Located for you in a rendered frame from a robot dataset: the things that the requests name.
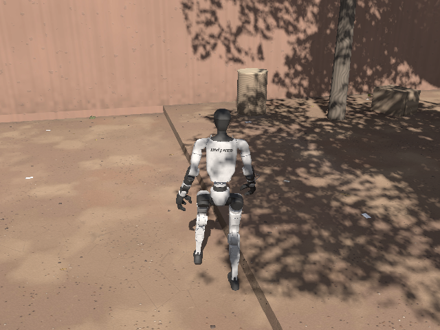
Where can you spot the left robot foot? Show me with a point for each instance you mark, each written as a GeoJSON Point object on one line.
{"type": "Point", "coordinates": [197, 257]}

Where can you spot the left robot hand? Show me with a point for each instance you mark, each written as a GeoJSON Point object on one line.
{"type": "Point", "coordinates": [180, 201]}

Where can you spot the right robot thigh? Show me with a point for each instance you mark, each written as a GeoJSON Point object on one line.
{"type": "Point", "coordinates": [235, 210]}

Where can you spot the right robot hand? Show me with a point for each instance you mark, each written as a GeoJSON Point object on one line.
{"type": "Point", "coordinates": [251, 191]}

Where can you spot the robot right upper arm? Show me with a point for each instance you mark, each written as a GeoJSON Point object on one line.
{"type": "Point", "coordinates": [245, 156]}

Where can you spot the robot left upper arm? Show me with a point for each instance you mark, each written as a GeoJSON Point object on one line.
{"type": "Point", "coordinates": [199, 145]}

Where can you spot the robot left forearm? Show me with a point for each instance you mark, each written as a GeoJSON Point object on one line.
{"type": "Point", "coordinates": [188, 180]}

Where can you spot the robot right forearm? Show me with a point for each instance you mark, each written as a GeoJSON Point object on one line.
{"type": "Point", "coordinates": [251, 179]}

